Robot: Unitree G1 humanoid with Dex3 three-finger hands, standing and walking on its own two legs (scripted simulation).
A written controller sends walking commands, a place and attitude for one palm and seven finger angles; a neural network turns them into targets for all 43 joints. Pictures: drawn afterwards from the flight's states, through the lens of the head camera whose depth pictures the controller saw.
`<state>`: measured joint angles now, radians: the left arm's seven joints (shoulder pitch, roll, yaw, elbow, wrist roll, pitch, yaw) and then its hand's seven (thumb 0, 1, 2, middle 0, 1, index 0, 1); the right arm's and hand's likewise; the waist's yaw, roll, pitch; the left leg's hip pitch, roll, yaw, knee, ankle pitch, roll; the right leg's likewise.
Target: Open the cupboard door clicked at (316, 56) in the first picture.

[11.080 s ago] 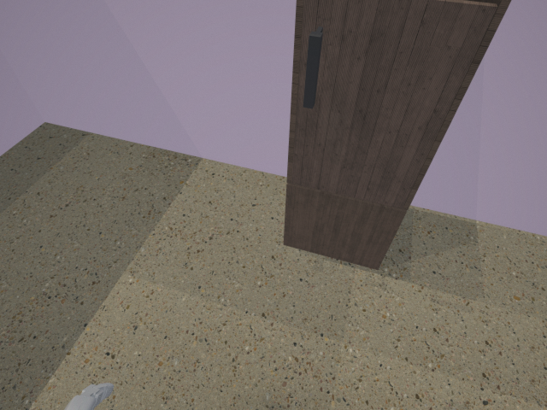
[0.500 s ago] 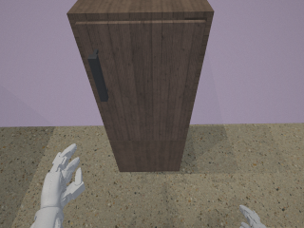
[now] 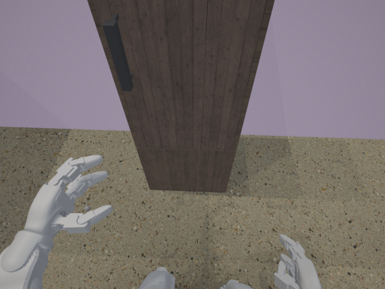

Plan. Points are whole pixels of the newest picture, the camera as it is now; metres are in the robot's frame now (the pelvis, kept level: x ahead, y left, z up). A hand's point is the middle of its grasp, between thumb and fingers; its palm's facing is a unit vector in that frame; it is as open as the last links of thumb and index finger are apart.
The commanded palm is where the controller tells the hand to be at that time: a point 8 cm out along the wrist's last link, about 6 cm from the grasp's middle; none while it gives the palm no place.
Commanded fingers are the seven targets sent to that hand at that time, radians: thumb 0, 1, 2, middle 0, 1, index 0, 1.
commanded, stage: raise the hand with hooked fingers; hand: left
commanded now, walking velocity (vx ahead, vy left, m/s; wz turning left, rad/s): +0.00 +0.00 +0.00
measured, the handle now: (121, 54) +0.61 +0.22 +0.15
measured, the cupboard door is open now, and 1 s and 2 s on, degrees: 0 0 0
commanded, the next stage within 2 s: move the hooked fingers beside the handle in 1.36 s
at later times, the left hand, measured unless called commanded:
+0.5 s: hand (33, 168) +0.29 +0.29 +0.13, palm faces +0.07 -1.00 -0.05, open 13.3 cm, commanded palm +0.26 +0.34 +0.13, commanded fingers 0.00 -0.50 0.30 -0.30 -1.20 -0.30 -1.20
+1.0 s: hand (16, 137) +0.32 +0.32 +0.17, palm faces +0.03 -1.00 -0.02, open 14.0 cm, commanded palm +0.29 +0.36 +0.17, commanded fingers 0.00 -0.50 0.30 -0.30 -1.20 -0.30 -1.20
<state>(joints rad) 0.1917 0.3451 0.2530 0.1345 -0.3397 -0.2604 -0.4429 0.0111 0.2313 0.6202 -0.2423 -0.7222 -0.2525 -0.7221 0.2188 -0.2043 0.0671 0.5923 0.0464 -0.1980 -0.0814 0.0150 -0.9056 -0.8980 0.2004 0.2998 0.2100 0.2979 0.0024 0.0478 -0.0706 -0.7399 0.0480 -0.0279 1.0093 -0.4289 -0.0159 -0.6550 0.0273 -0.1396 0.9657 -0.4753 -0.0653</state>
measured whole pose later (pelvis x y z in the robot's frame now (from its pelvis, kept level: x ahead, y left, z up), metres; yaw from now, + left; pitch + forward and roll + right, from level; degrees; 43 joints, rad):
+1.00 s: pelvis +0.02 +0.04 +0.05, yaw -1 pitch +3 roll -2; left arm -0.13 0.47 0.44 0.37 -0.34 -0.04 -0.49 -0.01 -0.50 0.31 -0.29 -1.19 -0.30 -1.19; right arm 0.27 -0.28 0.06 0.60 0.06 -0.20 -0.10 0.02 -0.90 -0.90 0.20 0.30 0.21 0.30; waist 0.02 0.04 -0.03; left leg -0.39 0.00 0.03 0.65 -0.31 0.05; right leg -0.31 -0.01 -0.08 0.58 -0.32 0.00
